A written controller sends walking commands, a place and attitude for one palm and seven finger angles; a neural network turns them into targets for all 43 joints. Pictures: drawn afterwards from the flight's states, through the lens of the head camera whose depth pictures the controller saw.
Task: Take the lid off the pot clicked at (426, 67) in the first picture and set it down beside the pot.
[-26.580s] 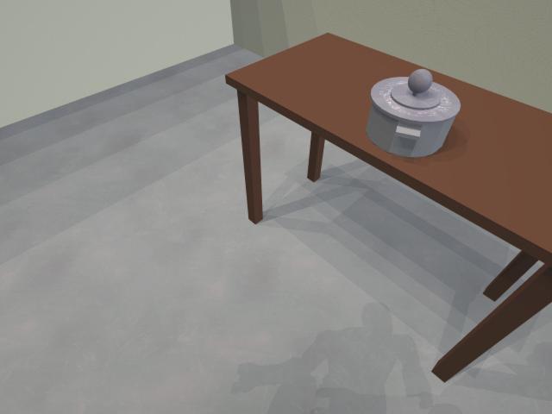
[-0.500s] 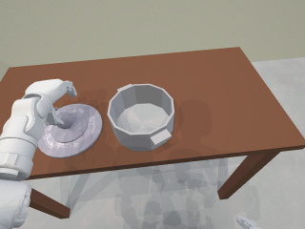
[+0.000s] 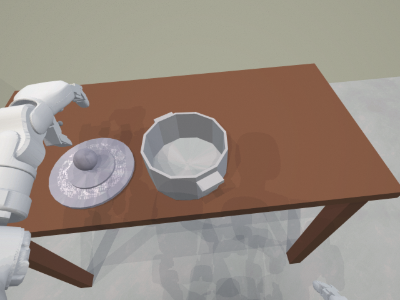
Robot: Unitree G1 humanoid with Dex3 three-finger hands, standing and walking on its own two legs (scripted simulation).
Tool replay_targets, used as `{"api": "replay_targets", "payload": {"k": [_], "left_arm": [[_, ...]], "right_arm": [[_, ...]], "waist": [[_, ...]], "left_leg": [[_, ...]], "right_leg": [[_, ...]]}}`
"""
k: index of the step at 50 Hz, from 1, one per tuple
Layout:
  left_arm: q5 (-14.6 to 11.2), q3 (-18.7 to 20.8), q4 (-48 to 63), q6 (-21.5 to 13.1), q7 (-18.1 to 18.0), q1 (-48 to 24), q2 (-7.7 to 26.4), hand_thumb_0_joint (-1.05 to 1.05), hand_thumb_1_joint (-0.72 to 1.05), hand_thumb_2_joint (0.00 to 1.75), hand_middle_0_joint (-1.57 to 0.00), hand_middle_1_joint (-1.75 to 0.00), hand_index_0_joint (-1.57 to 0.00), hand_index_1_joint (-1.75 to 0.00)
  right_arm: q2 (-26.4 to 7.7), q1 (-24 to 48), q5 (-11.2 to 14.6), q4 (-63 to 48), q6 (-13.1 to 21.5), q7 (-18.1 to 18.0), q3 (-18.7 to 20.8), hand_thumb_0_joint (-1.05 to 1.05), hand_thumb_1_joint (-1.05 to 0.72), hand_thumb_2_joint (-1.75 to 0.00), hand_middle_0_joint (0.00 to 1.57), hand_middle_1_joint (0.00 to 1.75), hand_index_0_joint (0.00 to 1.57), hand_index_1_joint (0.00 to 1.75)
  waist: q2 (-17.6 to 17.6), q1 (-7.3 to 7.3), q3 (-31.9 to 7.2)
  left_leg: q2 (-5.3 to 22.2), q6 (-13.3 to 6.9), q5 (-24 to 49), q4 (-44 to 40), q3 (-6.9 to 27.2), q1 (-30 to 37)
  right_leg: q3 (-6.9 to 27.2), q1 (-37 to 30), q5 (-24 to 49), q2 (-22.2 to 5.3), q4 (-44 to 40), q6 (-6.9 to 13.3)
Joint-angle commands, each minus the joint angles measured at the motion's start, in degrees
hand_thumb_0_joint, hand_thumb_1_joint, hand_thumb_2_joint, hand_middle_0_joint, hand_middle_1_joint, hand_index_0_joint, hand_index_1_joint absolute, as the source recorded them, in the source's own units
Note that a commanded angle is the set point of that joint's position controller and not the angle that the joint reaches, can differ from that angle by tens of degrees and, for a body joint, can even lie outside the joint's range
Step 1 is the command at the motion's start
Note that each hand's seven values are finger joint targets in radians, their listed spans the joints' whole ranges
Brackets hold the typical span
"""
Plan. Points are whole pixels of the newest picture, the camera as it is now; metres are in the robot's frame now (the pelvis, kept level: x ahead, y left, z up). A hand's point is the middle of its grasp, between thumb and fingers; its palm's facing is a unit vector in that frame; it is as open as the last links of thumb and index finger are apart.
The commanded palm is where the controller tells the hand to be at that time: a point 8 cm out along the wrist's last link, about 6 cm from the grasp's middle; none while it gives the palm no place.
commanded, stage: raise the empty hand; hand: left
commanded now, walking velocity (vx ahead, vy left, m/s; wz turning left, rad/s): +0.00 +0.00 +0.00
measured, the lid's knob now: (85, 159) +0.42 +0.28 +0.02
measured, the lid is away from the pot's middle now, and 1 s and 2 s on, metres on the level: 0.24 0.24 0.24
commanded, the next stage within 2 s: draw the hand back to the body in 0.30 s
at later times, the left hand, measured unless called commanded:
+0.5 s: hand (55, 114) +0.42 +0.27 +0.17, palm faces -0.26 -0.06 -0.96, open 11.1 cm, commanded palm +0.39 +0.28 +0.23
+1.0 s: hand (71, 131) +0.37 +0.22 +0.18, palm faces +0.08 -0.72 -0.68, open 11.1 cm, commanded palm +0.32 +0.27 +0.22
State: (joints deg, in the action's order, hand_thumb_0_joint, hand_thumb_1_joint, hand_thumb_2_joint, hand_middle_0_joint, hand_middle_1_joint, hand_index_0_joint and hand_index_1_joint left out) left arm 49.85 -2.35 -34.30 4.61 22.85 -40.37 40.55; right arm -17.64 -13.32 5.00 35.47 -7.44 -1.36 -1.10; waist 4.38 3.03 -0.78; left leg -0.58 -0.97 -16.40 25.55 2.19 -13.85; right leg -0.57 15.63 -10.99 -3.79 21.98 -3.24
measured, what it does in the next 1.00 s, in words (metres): stands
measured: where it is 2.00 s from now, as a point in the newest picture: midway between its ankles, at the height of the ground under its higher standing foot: outside the picture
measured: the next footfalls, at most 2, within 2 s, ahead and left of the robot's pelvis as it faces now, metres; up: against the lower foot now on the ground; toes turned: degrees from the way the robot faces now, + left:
none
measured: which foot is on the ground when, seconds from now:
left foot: down 0.00-1.00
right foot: down 0.00-1.00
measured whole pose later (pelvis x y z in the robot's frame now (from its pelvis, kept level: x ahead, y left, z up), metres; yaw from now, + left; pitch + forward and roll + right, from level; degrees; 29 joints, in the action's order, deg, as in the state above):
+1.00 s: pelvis -0.01 -0.01 +0.00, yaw -1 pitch +1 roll +0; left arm 11.1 8.5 -14.7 0.1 10.3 -24.7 32.5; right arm -14.6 -9.8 4.1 32.9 -1.8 -2.8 -3.3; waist 3.3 -1.3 2.1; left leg -0.1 -0.3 -16.2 25.4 1.6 -9.8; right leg 0.1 12.8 -11.5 -3.3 23.7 -2.8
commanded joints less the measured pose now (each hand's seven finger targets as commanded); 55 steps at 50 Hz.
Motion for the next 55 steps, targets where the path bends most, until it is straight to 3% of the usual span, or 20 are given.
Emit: {"api": "replay_targets", "payload": {"k": [1, 2, 3, 6, 11, 15, 18, 21, 23, 25, 28, 35, 40, 41, 44, 45, 47, 49, 52, 55], "left_arm": [[0.0, 6.0, 12.9, 1.2, -0.8, -28.0, 18.3, 0.00, -0.14, 0.92, -0.49, -0.58, -0.49, -0.58], [0.4, 6.5, 15.9, 1.3, -0.8, -29.8, 18.5, 0.00, -0.14, 0.92, -0.49, -0.58, -0.49, -0.58], [0.6, 5.7, 16.3, 1.6, -0.6, -30.0, 17.3, 0.00, -0.14, 0.92, -0.49, -0.58, -0.49, -0.58], [0.4, 8.9, 8.9, 2.3, -0.2, -26.6, 21.6, 0.00, -0.14, 0.92, -0.49, -0.58, -0.49, -0.58], [0.5, 4.4, 12.2, 3.4, 1.0, -31.5, 17.5, 0.00, -0.14, 0.92, -0.49, -0.58, -0.49, -0.58], [1.1, 5.0, 2.5, 3.5, 1.9, -28.0, 18.4, 0.00, -0.14, 0.92, -0.49, -0.58, -0.49, -0.58], [1.5, 4.7, 12.4, 2.4, 1.7, -35.8, 19.1, 0.00, -0.14, 0.92, -0.49, -0.58, -0.49, -0.58], [0.8, 7.6, 6.2, 2.3, 1.2, -28.9, 21.2, 0.00, -0.14, 0.92, -0.49, -0.58, -0.49, -0.58], [0.9, 8.4, 6.8, 1.6, 1.5, -24.9, 20.7, 0.00, -0.14, 0.92, -0.49, -0.58, -0.49, -0.58], [0.3, 6.1, 11.1, 1.6, 1.8, -24.6, 18.0, 0.00, -0.14, 0.92, -0.49, -0.58, -0.49, -0.58], [-0.1, 12.2, 20.5, 1.3, 1.1, -24.0, 23.8, 0.00, -0.14, 0.92, -0.49, -0.58, -0.49, -0.58], [-1.8, 8.5, 21.9, 3.5, 1.5, -14.9, 16.9, 0.00, -0.14, 0.92, -0.49, -0.58, -0.49, -0.58], [-2.1, 12.4, 29.2, 3.5, 0.9, -13.4, 20.2, 0.00, -0.14, 0.92, -0.49, -0.58, -0.49, -0.58], [-2.7, 12.2, 30.7, 3.4, 0.6, -12.3, 20.4, 0.00, -0.14, 0.92, -0.49, -0.58, -0.49, -0.58], [-2.7, 9.6, 27.1, 4.5, 0.9, -8.5, 16.1, 0.00, -0.14, 0.92, -0.49, -0.58, -0.49, -0.58], [-39.0, 17.4, 34.8, -4.3, -9.5, -15.4, 0.6, 0.00, -0.14, 0.92, -0.49, -0.58, -0.49, -0.58], [-46.5, 17.2, 28.0, -7.8, -17.5, -2.7, -1.4, 0.00, -0.14, 0.92, -0.49, -0.58, -0.49, -0.58], [-50.8, 22.7, 31.3, -9.4, -22.2, -0.7, 2.0, 0.00, -0.14, 0.92, -0.49, -0.58, -0.49, -0.58], [-51.8, 28.4, 40.1, -12.4, -26.5, -6.4, 6.1, 0.00, -0.09, 0.92, -0.48, -0.57, -0.48, -0.57], [-53.1, 28.5, 39.7, -13.1, -28.0, 4.6, 0.9, 0.00, -0.01, 0.92, -0.46, -0.55, -0.46, -0.55]], "right_arm": [[-8.0, 2.9, -0.1, -7.4, 1.7, -0.2, 2.9, 0.00, -0.90, -0.90, 0.20, 0.30, 0.20, 0.30], [-7.2, 3.0, -0.2, -8.0, 1.8, -0.2, 2.8, 0.00, -0.90, -0.90, 0.20, 0.30, 0.20, 0.30], [-6.9, 3.0, -0.3, -7.9, 2.0, -0.3, 2.9, 0.00, -0.90, -0.90, 0.20, 0.30, 0.20, 0.30], [-8.3, 1.9, -0.2, -6.9, 2.0, -0.4, 2.6, 0.00, -0.90, -0.90, 0.20, 0.30, 0.20, 0.30], [-7.6, 3.6, -0.1, -8.1, 2.3, -0.2, 2.7, 0.00, -0.90, -0.90, 0.20, 0.30, 0.20, 0.30], [-7.9, 2.2, 0.4, -7.3, 1.8, -0.5, 2.0, 0.00, -0.90, -0.90, 0.20, 0.30, 0.20, 0.30], [-7.3, 3.3, 0.0, -8.7, 1.7, -0.6, 2.5, 0.00, -0.90, -0.90, 0.20, 0.30, 0.20, 0.30], [-8.0, 1.7, -0.2, -8.0, 2.0, -0.6, 2.5, 0.00, -0.90, -0.90, 0.20, 0.30, 0.20, 0.30], [-7.5, 2.4, 0.1, -8.7, 1.8, -0.2, 2.3, 0.00, -0.90, -0.90, 0.20, 0.30, 0.20, 0.30], [-7.2, 3.5, 0.3, -9.4, 1.6, 0.2, 2.2, 0.00, -0.90, -0.90, 0.20, 0.30, 0.20, 0.30], [-7.1, 4.2, -0.2, -10.6, 1.8, 0.5, 2.6, 0.00, -0.90, -0.90, 0.20, 0.30, 0.20, 0.30], [-6.6, 5.6, 0.0, -10.7, 2.6, 0.9, 2.4, 0.00, -0.90, -0.90, 0.20, 0.30, 0.20, 0.30], [-6.4, 6.7, -0.4, -11.1, 3.1, 0.4, 2.4, 0.00, -0.90, -0.90, 0.20, 0.30, 0.20, 0.30], [-6.8, 7.7, -0.6, -11.5, 3.5, 0.5, 2.3, 0.00, -0.90, -0.90, 0.20, 0.30, 0.20, 0.30], [-6.2, 7.8, -0.3, -10.8, 3.2, 0.6, 1.9, 0.00, -0.90, -0.90, 0.20, 0.30, 0.20, 0.30], [-1.2, 1.1, -0.9, -12.2, 6.1, -0.8, 1.6, 0.00, -0.90, -0.90, 0.20, 0.30, 0.20, 0.30], [-2.6, 5.9, -1.0, -11.0, 8.7, -2.6, 0.3, 0.00, -0.90, -0.90, 0.20, 0.30, 0.20, 0.30], [-3.9, 6.5, -1.5, -9.0, 9.7, -3.6, 0.5, 0.00, -0.90, -0.90, 0.20, 0.30, 0.20, 0.30], [-3.2, 7.1, -2.6, -7.4, 11.5, -4.2, 0.2, 0.00, -0.90, -0.90, 0.20, 0.30, 0.20, 0.30], [-2.3, 6.9, -3.2, -6.5, 12.9, -3.8, 0.7, 0.00, -0.90, -0.90, 0.20, 0.30, 0.20, 0.30]], "waist": [[0.3, 0.20, -20.2], [1.8, -0.22, -23.4], [2.5, 0.21, -23.1], [-1.0, -0.08, -19.2], [1.5, 0.50, -20.4], [-4.1, 0.10, -16.4], [0.3, 0.30, -22.8], [0.3, 0.13, -20.8], [-2.4, -1.19, -19.8], [-0.1, -1.09, -19.7], [2.0, -2.20, -24.5], [0.4, -1.87, -17.6], [-0.1, -2.68, -20.9], [2.1, -2.31, -20.6], [-1.1, -2.43, -16.1], [-7.6, -0.02, -12.9], [-11.2, -1.70, -9.8], [-6.7, -2.84, -10.7], [4.6, -3.73, -14.2], [4.1, -4.48, -14.2]], "left_leg": [[-1.2, -2.4, 25.9, -1.3, -1.6, 5.9], [-1.5, -2.6, 28.3, -1.4, -1.2, 7.8], [-1.6, -2.7, 29.6, -0.6, -0.9, 8.9], [-1.5, -2.3, 25.7, -1.3, -1.5, 4.8], [-1.4, -2.3, 25.4, -1.2, -1.2, 6.4], [-1.8, -2.2, 18.7, -2.1, -2.1, 2.0], [-1.9, -2.7, 22.1, -1.5, -1.5, 5.8], [-1.6, -2.5, 24.7, -0.7, -1.4, 4.8], [-1.6, -2.4, 23.5, -1.3, -1.6, 3.2], [-1.4, -2.3, 24.8, -1.7, -1.6, 4.2], [-1.5, -2.8, 29.6, -1.0, -0.8, 6.5], [-1.2, -2.2, 26.2, -1.9, -1.1, 5.5], [-1.5, -2.3, 27.3, -1.6, -0.8, 6.7], [-1.2, -2.2, 26.9, -1.3, -0.8, 6.8], [-1.3, -1.7, 23.1, -2.3, -1.2, 4.9], [1.0, -1.9, 14.7, -1.6, -3.9, 11.1], [2.2, -1.7, 5.1, -4.7, -1.9, 9.1], [2.0, -1.3, 8.2, -4.8, -3.2, 8.7], [1.3, -0.6, 14.0, -4.4, -3.7, 10.4], [1.7, -0.3, 22.2, -2.9, -4.3, 10.7]], "right_leg": [[-3.5, -10.5, 19.6, 4.1, 1.1, 5.5], [-3.5, -11.7, 20.0, 4.6, 1.5, 5.4], [-3.5, -10.8, 20.6, 4.6, 1.5, 5.5], [-3.6, -10.7, 20.0, 4.4, 1.0, 5.6], [-3.5, -9.7, 18.3, 4.3, 1.2, 5.7], [-4.1, -9.0, 15.8, 4.7, 1.0, 5.3], [-3.4, -11.0, 17.9, 4.5, 1.6, 5.6], [-3.5, -10.0, 18.5, 4.4, 1.5, 5.7], [-3.9, -11.4, 18.6, 4.5, 1.7, 5.4], [-3.8, -11.0, 18.6, 4.4, 1.6, 5.4], [-3.4, -14.1, 21.1, 4.3, 2.2, 5.5], [-4.1, -10.3, 17.2, 4.6, 1.0, 5.1], [-3.8, -12.3, 18.1, 4.7, 1.5, 5.1], [-3.5, -11.6, 17.3, 4.3, 1.5, 5.3], [-4.3, -10.0, 15.1, 4.9, 0.9, 5.0], [-4.5, -6.4, 9.7, 4.3, -0.1, 6.0], [-3.7, -6.2, 2.8, 3.9, -0.5, 5.2], [-3.0, -9.4, 5.3, 3.2, -0.5, 4.9], [-2.4, -12.7, 9.9, 2.6, 0.1, 5.2], [-3.0, -15.4, 17.9, 2.7, 1.7, 5.3]]}}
